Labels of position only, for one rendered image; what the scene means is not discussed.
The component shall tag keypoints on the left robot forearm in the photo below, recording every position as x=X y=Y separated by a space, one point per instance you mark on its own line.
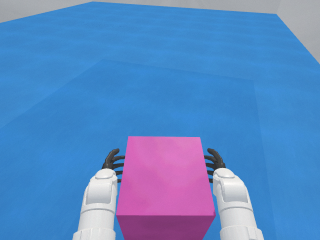
x=98 y=207

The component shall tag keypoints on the robot left hand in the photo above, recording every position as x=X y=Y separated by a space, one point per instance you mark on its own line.
x=110 y=159

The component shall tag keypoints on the robot right hand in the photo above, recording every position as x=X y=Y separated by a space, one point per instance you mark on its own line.
x=217 y=162

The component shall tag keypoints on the carton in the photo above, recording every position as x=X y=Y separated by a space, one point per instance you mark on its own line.
x=165 y=192

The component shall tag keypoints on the right robot forearm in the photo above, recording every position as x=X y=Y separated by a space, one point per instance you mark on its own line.
x=234 y=207

